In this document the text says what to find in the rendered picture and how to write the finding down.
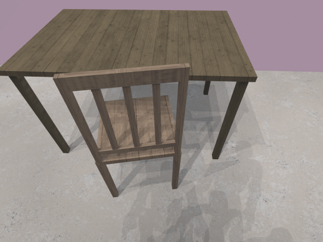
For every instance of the chair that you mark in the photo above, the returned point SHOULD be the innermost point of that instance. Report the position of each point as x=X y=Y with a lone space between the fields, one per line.
x=130 y=129

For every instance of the table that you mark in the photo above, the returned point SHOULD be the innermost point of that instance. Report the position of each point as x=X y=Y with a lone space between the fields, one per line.
x=80 y=40

